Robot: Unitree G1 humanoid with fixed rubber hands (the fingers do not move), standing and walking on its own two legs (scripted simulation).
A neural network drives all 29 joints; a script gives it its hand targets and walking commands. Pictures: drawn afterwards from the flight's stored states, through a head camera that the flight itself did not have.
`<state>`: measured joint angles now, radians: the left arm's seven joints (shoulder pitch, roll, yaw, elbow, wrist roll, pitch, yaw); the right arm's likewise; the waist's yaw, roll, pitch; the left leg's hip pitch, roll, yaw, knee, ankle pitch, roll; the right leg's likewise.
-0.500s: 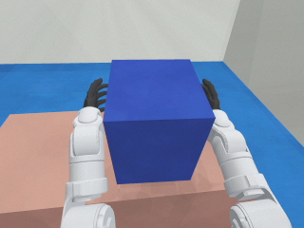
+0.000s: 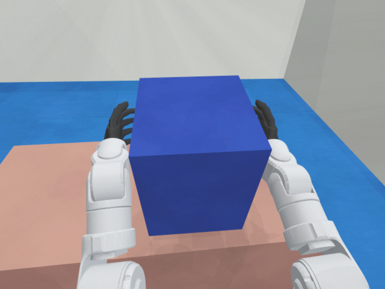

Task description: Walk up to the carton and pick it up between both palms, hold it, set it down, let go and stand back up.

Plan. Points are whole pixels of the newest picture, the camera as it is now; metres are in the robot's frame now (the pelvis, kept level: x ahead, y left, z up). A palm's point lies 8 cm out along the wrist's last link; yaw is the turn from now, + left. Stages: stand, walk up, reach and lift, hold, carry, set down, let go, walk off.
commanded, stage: hold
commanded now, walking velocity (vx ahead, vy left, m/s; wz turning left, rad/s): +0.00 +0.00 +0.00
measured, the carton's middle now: (193, 156) +0.35 +0.00 +0.15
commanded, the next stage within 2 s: none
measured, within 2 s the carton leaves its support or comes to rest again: neither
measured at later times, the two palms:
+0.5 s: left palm (114, 141) +0.35 +0.15 +0.20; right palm (265, 140) +0.35 -0.14 +0.19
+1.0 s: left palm (116, 140) +0.35 +0.15 +0.20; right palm (266, 140) +0.35 -0.14 +0.19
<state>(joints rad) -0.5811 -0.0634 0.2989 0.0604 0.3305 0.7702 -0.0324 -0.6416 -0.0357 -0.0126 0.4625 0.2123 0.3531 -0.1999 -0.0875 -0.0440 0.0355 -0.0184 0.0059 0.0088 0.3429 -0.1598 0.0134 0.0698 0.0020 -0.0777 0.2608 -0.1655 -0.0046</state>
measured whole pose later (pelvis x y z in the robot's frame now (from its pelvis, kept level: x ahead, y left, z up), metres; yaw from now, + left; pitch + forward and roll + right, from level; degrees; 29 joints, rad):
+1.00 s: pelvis -0.01 +0.00 +0.00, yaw +0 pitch -10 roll -1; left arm -0.61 -0.06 0.30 0.10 0.34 0.75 -0.03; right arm -0.65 -0.04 -0.03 0.50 0.20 0.32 -0.19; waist -0.08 -0.05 0.04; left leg -0.02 0.00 0.01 0.34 -0.15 0.02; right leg 0.06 0.00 -0.07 0.26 -0.16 0.00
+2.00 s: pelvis -0.01 +0.00 +0.00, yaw +0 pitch -9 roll -1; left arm -0.60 -0.06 0.30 0.09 0.33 0.75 -0.03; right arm -0.65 -0.03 -0.03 0.48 0.20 0.33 -0.19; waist -0.09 -0.04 0.04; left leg -0.03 0.00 0.01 0.34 -0.15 0.02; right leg 0.06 0.00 -0.07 0.27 -0.16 0.00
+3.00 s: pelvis -0.01 +0.00 +0.00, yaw +0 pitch -10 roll -1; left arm -0.61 -0.06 0.30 0.10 0.33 0.75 -0.03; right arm -0.65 -0.04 -0.03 0.49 0.20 0.34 -0.20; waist -0.09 -0.05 0.04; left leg -0.03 0.00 0.01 0.34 -0.15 0.02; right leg 0.06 0.00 -0.07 0.27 -0.16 0.00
